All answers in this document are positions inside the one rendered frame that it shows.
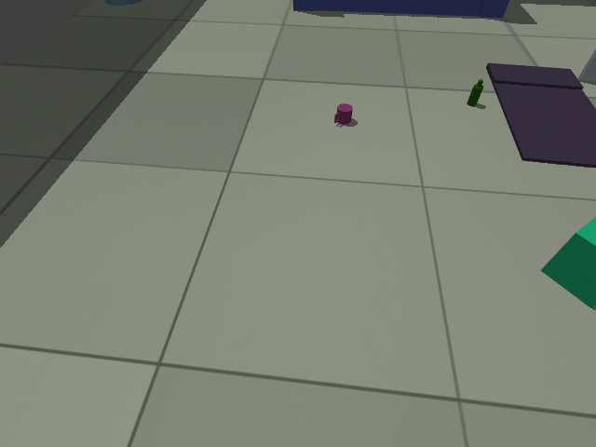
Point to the sofa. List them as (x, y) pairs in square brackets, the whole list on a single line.
[(476, 8)]

